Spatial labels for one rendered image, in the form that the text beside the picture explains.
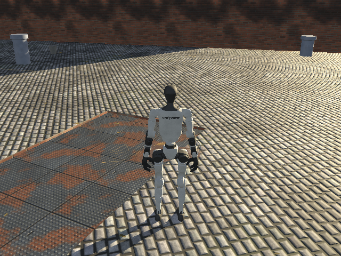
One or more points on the right robot forearm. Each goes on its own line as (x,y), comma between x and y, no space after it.
(193,146)

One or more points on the robot left hand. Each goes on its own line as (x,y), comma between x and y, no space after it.
(145,164)

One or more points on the right robot shin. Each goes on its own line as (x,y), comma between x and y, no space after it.
(181,196)

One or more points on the left robot forearm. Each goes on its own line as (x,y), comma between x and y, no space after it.
(147,146)

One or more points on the left robot upper arm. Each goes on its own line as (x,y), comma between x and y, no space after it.
(152,122)

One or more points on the robot right hand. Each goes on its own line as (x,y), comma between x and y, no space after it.
(195,164)

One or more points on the right robot upper arm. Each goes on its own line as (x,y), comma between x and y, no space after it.
(189,122)

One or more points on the robot head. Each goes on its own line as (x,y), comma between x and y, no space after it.
(170,92)

